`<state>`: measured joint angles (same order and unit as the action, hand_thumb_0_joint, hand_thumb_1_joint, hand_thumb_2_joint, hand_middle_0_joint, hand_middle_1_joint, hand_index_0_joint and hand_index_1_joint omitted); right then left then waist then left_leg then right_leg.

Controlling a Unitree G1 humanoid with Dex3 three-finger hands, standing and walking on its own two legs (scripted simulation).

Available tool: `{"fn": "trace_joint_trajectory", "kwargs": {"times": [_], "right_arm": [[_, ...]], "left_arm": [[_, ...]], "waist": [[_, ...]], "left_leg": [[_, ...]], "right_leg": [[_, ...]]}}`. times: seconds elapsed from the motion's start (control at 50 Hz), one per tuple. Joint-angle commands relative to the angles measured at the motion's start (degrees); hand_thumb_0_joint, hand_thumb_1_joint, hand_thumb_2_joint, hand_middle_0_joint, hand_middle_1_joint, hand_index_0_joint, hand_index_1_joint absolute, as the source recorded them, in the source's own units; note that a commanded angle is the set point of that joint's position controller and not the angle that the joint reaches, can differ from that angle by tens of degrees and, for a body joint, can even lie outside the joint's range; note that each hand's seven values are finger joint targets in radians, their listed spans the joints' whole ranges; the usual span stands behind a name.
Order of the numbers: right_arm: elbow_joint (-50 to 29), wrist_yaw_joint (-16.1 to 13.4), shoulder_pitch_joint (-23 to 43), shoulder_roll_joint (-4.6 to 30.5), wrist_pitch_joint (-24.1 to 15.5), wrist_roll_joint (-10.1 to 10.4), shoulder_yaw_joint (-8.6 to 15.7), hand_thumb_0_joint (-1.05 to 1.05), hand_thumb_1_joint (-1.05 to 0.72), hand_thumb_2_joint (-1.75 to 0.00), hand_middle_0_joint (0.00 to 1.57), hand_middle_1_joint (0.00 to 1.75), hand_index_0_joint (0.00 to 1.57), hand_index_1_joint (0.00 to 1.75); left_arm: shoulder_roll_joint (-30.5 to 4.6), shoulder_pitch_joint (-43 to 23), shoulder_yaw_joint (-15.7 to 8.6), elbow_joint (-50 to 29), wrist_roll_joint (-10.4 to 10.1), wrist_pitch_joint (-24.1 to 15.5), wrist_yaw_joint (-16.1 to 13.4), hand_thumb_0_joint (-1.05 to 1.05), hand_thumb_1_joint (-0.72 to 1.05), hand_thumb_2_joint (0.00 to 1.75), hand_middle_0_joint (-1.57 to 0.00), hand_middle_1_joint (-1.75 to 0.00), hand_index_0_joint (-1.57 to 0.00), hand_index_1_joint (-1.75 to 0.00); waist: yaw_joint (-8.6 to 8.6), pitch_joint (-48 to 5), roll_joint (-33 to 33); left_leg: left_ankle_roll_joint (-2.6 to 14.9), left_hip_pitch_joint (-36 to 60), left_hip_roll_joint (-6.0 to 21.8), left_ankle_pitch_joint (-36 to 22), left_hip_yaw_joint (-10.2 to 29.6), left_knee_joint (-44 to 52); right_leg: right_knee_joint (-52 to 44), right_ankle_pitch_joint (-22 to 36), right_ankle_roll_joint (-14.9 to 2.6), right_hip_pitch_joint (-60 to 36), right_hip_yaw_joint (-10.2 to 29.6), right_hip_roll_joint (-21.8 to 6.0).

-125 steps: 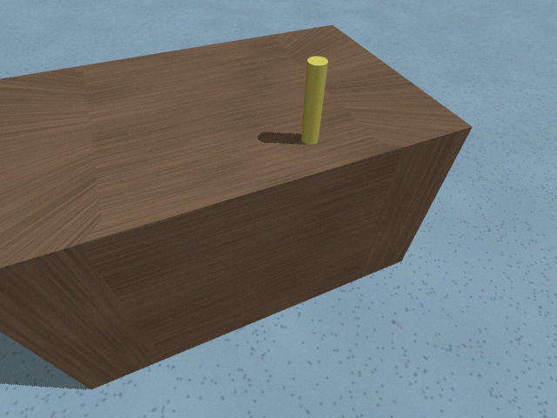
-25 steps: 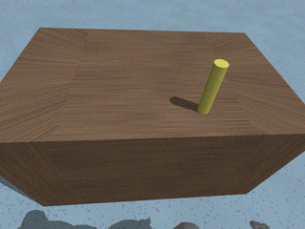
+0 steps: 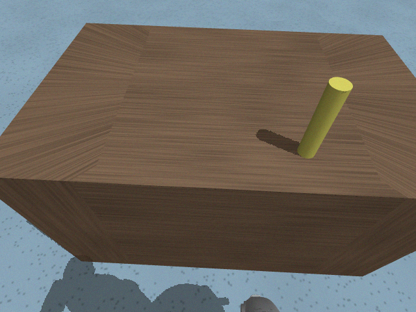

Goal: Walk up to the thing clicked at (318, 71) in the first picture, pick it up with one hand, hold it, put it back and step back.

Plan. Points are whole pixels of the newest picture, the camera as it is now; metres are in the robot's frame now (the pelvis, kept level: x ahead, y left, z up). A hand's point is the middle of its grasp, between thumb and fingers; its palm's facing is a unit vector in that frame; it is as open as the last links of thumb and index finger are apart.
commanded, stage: walk up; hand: right
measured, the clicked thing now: (320, 122) +0.50 -0.26 +0.06
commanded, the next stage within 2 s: stand in 1.14 s
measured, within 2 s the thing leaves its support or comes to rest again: neither
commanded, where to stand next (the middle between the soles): +0.08 +0.00 m, yaw -4 degrees
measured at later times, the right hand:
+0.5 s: hand out of the picture +0.12 -0.24 -0.12, palm faces -0.04 +0.94 -0.34, open 7.4 cm
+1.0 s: hand out of the picture +0.07 -0.25 -0.12, palm faces +0.02 +0.94 -0.33, open 7.4 cm
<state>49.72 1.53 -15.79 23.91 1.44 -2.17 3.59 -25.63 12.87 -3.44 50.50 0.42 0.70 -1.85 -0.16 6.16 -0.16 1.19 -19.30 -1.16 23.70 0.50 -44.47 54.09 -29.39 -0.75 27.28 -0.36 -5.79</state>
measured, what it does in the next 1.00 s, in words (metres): stands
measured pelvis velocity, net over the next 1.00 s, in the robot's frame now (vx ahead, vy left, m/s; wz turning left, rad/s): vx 0.01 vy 0.00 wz -0.04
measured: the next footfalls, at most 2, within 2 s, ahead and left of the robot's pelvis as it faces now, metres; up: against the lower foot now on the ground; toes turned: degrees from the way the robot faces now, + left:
none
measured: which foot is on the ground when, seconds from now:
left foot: down 0.00-1.00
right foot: down 0.00-1.00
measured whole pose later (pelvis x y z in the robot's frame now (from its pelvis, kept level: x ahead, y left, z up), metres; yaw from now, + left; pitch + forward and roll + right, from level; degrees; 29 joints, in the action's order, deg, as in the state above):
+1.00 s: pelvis +0.01 +0.00 +0.04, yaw -2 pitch -3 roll +0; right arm 65.8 0.8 -5.6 20.2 0.1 -0.8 0.7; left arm -19.6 5.5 -0.2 66.1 0.6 -1.0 0.3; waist 0.5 3.2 0.3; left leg 0.3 -5.0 -0.2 11.7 -1.4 -19.6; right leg 20.3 -8.1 1.5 9.3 0.7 -1.9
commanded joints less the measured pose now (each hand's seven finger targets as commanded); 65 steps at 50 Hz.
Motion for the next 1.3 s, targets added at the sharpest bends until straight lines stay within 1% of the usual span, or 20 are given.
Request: {"fn": "trace_joint_trajectory", "kwargs": {"times": [0.0, 0.04, 0.06, 0.08, 0.1, 0.12, 0.14, 0.16, 0.2, 0.22, 0.3, 0.42, 0.5, 0.78, 0.92, 1.06, 1.1, 1.14, 1.2, 1.28], "right_arm": [[-4.15, -2.26, 4.62, 13.85, -2.92, 1.33, 2.72, 0.00, -0.90, -0.90, 0.20, 0.30, 0.20, 0.30], [-3.63, -2.04, 5.60, 12.63, -2.54, 1.48, 2.07, 0.00, -0.90, -0.90, 0.20, 0.30, 0.20, 0.30], [-3.25, -2.09, 5.10, 12.25, -2.36, 2.01, 1.77, 0.00, -0.90, -0.90, 0.20, 0.30, 0.20, 0.30], [-3.15, -2.15, 3.90, 10.23, -2.44, 2.56, 1.04, 0.00, -0.90, -0.90, 0.20, 0.30, 0.20, 0.30], [-2.83, -2.05, 3.17, 8.83, -2.45, 2.86, 0.71, 0.00, -0.90, -0.90, 0.20, 0.30, 0.20, 0.30], [-1.12, -2.63, 2.36, 9.78, -2.13, 2.41, 1.16, 0.00, -0.90, -0.90, 0.20, 0.30, 0.20, 0.30], [0.41, -2.71, 2.24, 9.92, -2.12, 2.18, 1.29, 0.00, -0.90, -0.90, 0.20, 0.30, 0.20, 0.30], [1.24, -2.52, 2.19, 10.11, -2.48, 2.06, 1.32, 0.00, -0.90, -0.90, 0.20, 0.30, 0.20, 0.30], [1.39, -2.04, 7.06, 11.91, -3.16, 2.01, 1.18, 0.00, -0.90, -0.90, 0.20, 0.30, 0.20, 0.30], [1.68, -1.88, 8.58, 11.63, -3.33, 2.24, 0.82, 0.00, -0.90, -0.90, 0.20, 0.30, 0.20, 0.30], [4.38, -1.86, 10.28, 10.23, -3.37, 2.07, -0.12, 0.00, -0.90, -0.90, 0.20, 0.30, 0.20, 0.30], [7.26, -1.64, 13.91, 9.48, -3.30, 2.10, -0.61, 0.00, -0.90, -0.90, 0.20, 0.30, 0.20, 0.30], [8.72, -1.39, 15.40, 9.07, -3.11, 2.03, -0.83, 0.00, -0.90, -0.90, 0.20, 0.30, 0.20, 0.30], [11.59, -1.29, 14.98, 8.53, -2.99, 1.83, -0.59, 0.00, -0.90, -0.90, 0.20, 0.30, 0.20, 0.30], [12.23, -1.40, 14.02, 8.38, -2.83, 1.65, -0.39, 0.00, -0.90, -0.90, 0.20, 0.30, 0.20, 0.30], [12.10, -1.49, 13.53, 8.45, -3.00, 1.46, -0.36, 0.00, -0.90, -0.90, 0.20, 0.30, 0.20, 0.30], [12.17, -1.51, 12.91, 8.40, -3.02, 1.54, -0.28, 0.00, -0.90, -0.90, 0.20, 0.30, 0.20, 0.30], [12.40, -1.59, 12.82, 8.25, -3.47, 1.73, -0.69, 0.00, -0.90, -0.90, 0.20, 0.30, 0.20, 0.30], [12.70, -1.73, 12.43, 8.51, -3.60, 1.68, -0.60, 0.00, -0.90, -0.90, 0.20, 0.30, 0.20, 0.30], [13.00, -1.70, 12.74, 8.35, -3.43, 1.76, -0.70, 0.00, -0.90, -0.90, 0.20, 0.30, 0.20, 0.30]], "left_arm": [[-8.93, 1.50, -1.83, -2.33, -1.23, -2.91, -0.12, 0.00, 0.90, 0.90, -0.20, -0.30, -0.20, -0.30], [-7.75, 1.11, -1.56, -1.05, -0.63, -3.39, 0.29, 0.00, 0.90, 0.90, -0.20, -0.30, -0.20, -0.30], [-7.84, 1.68, -1.50, -0.49, -0.28, -3.66, 0.17, 0.00, 0.90, 0.90, -0.20, -0.30, -0.20, -0.30], [-10.99, 1.47, -2.03, -0.25, 0.28, -4.08, -0.06, 0.00, 0.90, 0.90, -0.20, -0.30, -0.20, -0.30], [-13.97, -0.17, -2.32, -0.51, 0.41, -4.43, 0.06, 0.00, 0.90, 0.90, -0.20, -0.30, -0.20, -0.30], [-15.17, -3.47, -2.26, -0.87, -0.11, -4.12, 0.46, 0.00, 0.90, 0.90, -0.20, -0.30, -0.20, -0.30], [-13.31, -5.35, -1.46, -0.89, -0.22, -3.95, 0.70, 0.00, 0.90, 0.90, -0.20, -0.30, -0.20, -0.30], [-11.96, -6.73, -0.65, -0.75, -0.22, -3.74, 0.86, 0.00, 0.90, 0.90, -0.20, -0.30, -0.20, -0.30], [-9.37, -6.30, 0.26, 0.49, -0.44, -3.39, 1.03, 0.00, 0.90, 0.90, -0.20, -0.30, -0.20, -0.30], [-9.43, -6.00, 0.23, 1.89, -0.25, -3.38, 1.07, 0.00, 0.90, 0.90, -0.20, -0.30, -0.20, -0.30], [-8.84, -6.70, 0.71, 4.15, -0.79, -3.76, 1.30, 0.00, 0.90, 0.90, -0.20, -0.30, -0.20, -0.30], [-7.70, -8.96, 1.32, 7.38, -0.70, -3.57, 1.40, 0.00, 0.90, 0.90, -0.20, -0.30, -0.20, -0.30], [-7.62, -10.19, 1.43, 8.94, -0.46, -3.55, 1.59, 0.00, 0.90, 0.90, -0.20, -0.30, -0.20, -0.30], [-7.16, -10.48, 1.17, 11.67, -0.07, -3.45, 1.57, 0.00, 0.90, 0.90, -0.20, -0.30, -0.20, -0.30], [-7.12, -10.63, 0.90, 11.96, 0.20, -3.04, 1.48, 0.00, 0.90, 0.90, -0.20, -0.30, -0.20, -0.30], [-6.59, -10.45, 0.88, 11.93, 0.17, -2.77, 1.55, 0.00, 0.90, 0.90, -0.20, -0.30, -0.20, -0.30], [-6.60, -10.63, 0.85, 11.87, 0.20, -2.78, 1.56, 0.00, 0.90, 0.90, -0.20, -0.30, -0.20, -0.30], [-7.00, -10.45, 1.14, 11.84, -0.21, -2.68, 1.46, 0.00, 0.90, 0.90, -0.20, -0.30, -0.20, -0.30], [-6.89, -10.95, 1.33, 11.49, -0.08, -2.74, 1.41, 0.00, 0.90, 0.90, -0.20, -0.30, -0.20, -0.30], [-6.70, -10.57, 1.65, 11.59, -0.16, -2.88, 1.34, 0.00, 0.90, 0.90, -0.20, -0.30, -0.20, -0.30]], "waist": [[1.94, -5.97, 9.79], [1.80, -7.47, 9.09], [2.31, -8.39, 8.27], [2.04, -9.50, 3.65], [1.03, -11.25, -1.79], [-0.38, -10.69, -5.36], [-1.39, -8.78, -4.15], [-1.99, -8.63, -2.58], [0.37, -7.41, -0.12], [0.98, -7.54, -1.33], [0.82, -8.87, 1.64], [1.14, -8.18, 1.76], [0.99, -6.88, 0.67], [0.85, -9.02, -0.19], [0.59, -7.01, -0.50], [0.77, -5.83, 0.51], [0.65, -6.24, 0.09], [0.44, -7.25, -0.61], [-0.16, -8.84, -0.06], [-0.07, -8.67, -0.55]], "left_leg": [[10.57, 3.37, 13.84, -34.51, 14.55, 13.41], [7.92, 3.94, 10.74, -36.14, 10.18, 9.06], [6.43, 3.32, 10.75, -34.94, 9.59, 6.75], [4.11, -0.14, 9.45, -30.53, 8.91, 4.18], [1.48, -2.09, 4.28, -20.67, 5.44, 1.24], [0.86, 2.68, 3.03, -7.48, 2.60, 0.92], [1.04, 5.65, 3.12, -4.30, 2.88, 4.34], [1.71, 7.18, 4.17, -8.03, 5.08, 9.85], [4.64, 4.65, 9.05, -13.33, 11.45, 16.32], [5.44, 3.42, 10.29, -14.78, 11.83, 16.55], [2.75, 5.62, 7.58, -15.40, 7.44, 18.60], [1.83, 8.07, 7.96, -15.68, 6.49, 23.69], [1.14, 9.28, 7.92, -13.19, 5.56, 26.61], [0.36, 13.28, 7.72, -15.99, 3.80, 29.12], [0.48, 11.92, 7.75, -12.23, 3.56, 29.89], [0.59, 10.08, 8.09, -10.91, 3.93, 31.04], [0.45, 10.97, 7.94, -11.95, 3.86, 30.76], [-0.12, 12.00, 8.60, -16.52, 4.71, 31.43], [-0.25, 13.90, 8.79, -21.04, 4.21, 30.12], [-0.29, 13.57, 8.69, -20.57, 4.02, 29.97]], "right_leg": [[-4.94, 3.52, -0.92, -3.39, 0.03, 1.62], [-17.95, 9.67, -0.88, -11.14, -2.67, 4.56], [-23.65, 16.89, -1.67, -15.24, -1.30, 4.21], [-24.56, 27.57, -3.24, -20.41, 5.14, 0.31], [-25.12, 31.18, -7.71, -20.97, 15.48, -7.14], [-25.20, 29.94, -11.67, -13.87, 18.83, -11.76], [-25.40, 28.11, -10.86, -10.14, 17.14, -11.07], [-24.06, 27.55, -7.84, -9.48, 12.89, -7.86], [-20.31, 24.22, -2.56, -11.25, 4.66, -0.36], [-20.88, 22.24, -1.80, -13.63, 3.49, 1.02], [-24.54, 26.10, -2.89, -16.72, 5.56, -1.17], [-29.15, 26.25, -1.55, -18.68, 4.79, -0.98], [-33.38, 25.01, -0.82, -18.88, 5.47, -1.30], [-36.53, 27.61, 0.00, -21.50, 5.59, -1.73], [-37.12, 23.83, -0.12, -19.92, 5.96, -1.29], [-36.38, 24.33, 0.12, -20.28, 5.62, -0.71], [-36.02, 25.18, -0.02, -20.19, 6.03, -0.90], [-36.70, 24.22, -0.23, -20.79, 5.87, -1.24], [-36.54, 28.23, -0.43, -21.42, 5.88, -1.78], [-37.10, 28.69, -0.09, -22.01, 5.42, -1.89]]}}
